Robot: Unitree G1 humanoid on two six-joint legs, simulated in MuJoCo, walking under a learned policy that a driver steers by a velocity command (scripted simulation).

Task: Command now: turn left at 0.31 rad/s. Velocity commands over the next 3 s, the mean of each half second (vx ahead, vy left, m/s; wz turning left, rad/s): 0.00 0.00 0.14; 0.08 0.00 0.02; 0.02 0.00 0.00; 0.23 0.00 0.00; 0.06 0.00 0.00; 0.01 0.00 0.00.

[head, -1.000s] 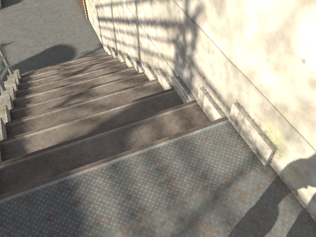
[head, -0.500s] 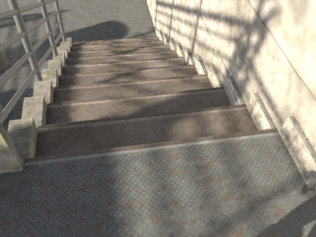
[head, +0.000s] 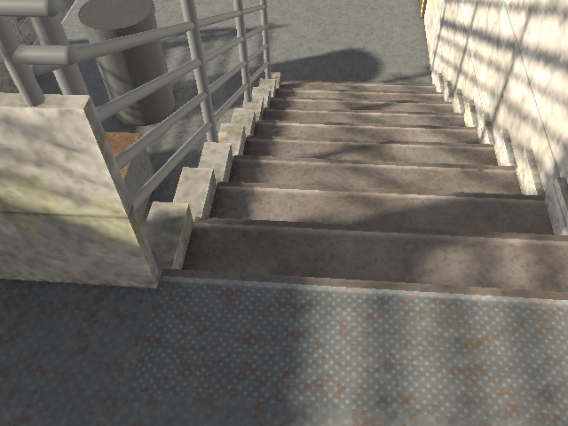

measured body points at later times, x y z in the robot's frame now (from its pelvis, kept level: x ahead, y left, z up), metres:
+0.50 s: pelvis +0.00 +0.02 +0.00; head +0.01 +0.03 +0.45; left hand +0.09 +0.28 -0.13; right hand +0.13 -0.23 -0.11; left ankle -0.03 +0.14 -0.74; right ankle +0.01 -0.11 -0.74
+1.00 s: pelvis +0.05 -0.01 +0.00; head +0.06 -0.02 +0.45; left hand +0.16 +0.24 -0.12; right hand +0.16 -0.27 -0.13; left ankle +0.03 +0.15 -0.74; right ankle +0.04 -0.09 -0.74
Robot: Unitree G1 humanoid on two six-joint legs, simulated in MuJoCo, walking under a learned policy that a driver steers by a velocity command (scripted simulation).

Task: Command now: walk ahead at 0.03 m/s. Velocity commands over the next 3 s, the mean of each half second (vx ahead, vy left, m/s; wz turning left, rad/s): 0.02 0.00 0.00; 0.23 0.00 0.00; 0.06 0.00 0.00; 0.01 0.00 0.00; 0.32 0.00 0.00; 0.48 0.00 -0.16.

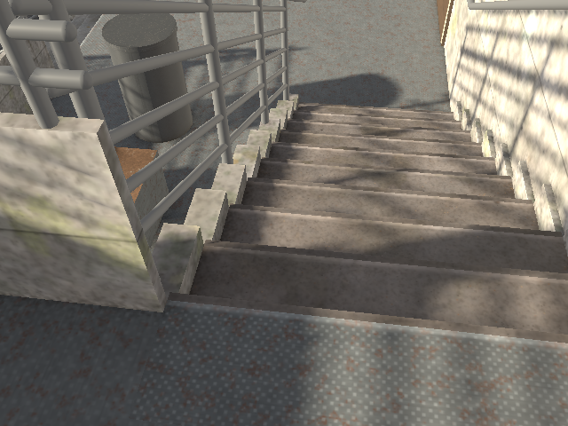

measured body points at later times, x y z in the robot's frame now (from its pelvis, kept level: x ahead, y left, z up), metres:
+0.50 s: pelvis +0.00 +0.01 +0.00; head +0.01 +0.00 +0.45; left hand +0.07 +0.27 -0.14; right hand +0.04 -0.25 -0.15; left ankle -0.02 +0.16 -0.74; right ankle -0.02 -0.08 -0.74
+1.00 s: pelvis +0.10 +0.09 +0.01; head +0.11 +0.10 +0.46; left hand +0.24 +0.33 -0.11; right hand +0.09 -0.14 -0.13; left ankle +0.06 +0.18 -0.74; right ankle +0.13 -0.04 -0.66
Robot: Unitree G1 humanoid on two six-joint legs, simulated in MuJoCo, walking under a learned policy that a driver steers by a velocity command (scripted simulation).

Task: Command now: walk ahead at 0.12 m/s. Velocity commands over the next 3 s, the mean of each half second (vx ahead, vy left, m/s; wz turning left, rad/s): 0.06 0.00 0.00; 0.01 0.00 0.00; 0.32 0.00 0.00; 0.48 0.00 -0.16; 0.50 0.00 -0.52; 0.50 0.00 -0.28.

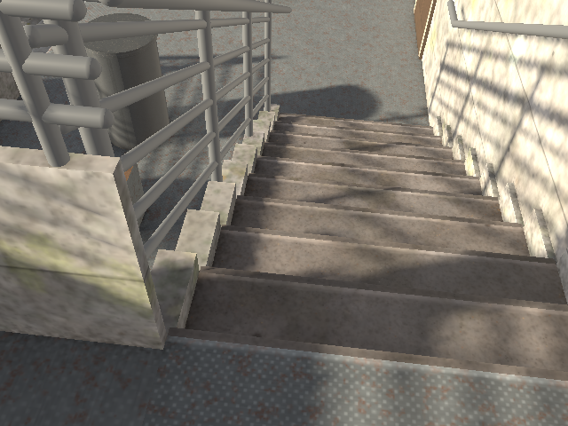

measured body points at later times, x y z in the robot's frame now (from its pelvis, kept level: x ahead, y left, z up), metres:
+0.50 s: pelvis +0.06 -0.02 -0.02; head +0.08 -0.02 +0.43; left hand +0.21 +0.23 -0.14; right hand +0.16 -0.27 -0.15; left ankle -0.03 +0.10 -0.75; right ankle +0.11 -0.12 -0.75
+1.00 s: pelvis +0.05 -0.01 -0.02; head +0.06 -0.01 +0.43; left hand +0.18 +0.25 -0.14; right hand +0.13 -0.27 -0.15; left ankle -0.03 +0.10 -0.75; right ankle +0.11 -0.12 -0.75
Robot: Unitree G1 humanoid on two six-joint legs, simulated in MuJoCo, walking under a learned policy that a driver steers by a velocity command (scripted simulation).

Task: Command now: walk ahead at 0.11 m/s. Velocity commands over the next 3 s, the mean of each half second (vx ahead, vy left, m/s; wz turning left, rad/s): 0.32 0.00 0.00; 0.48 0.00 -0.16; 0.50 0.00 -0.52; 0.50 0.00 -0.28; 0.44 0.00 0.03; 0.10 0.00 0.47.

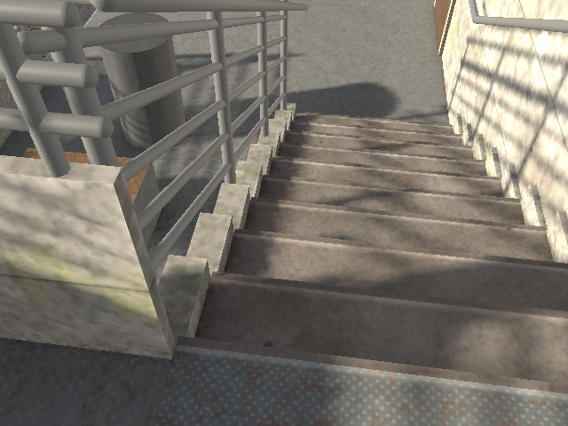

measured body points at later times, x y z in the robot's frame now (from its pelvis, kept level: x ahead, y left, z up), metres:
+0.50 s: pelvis +0.17 -0.05 +0.01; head +0.18 -0.05 +0.46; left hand +0.07 +0.15 -0.14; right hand +0.28 -0.27 -0.13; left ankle +0.29 +0.11 -0.67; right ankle +0.10 -0.14 -0.73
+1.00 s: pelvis +0.45 +0.01 +0.01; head +0.46 +0.01 +0.46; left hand +0.57 +0.23 -0.13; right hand +0.38 -0.21 -0.14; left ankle +0.44 +0.10 -0.73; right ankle +0.56 -0.15 -0.67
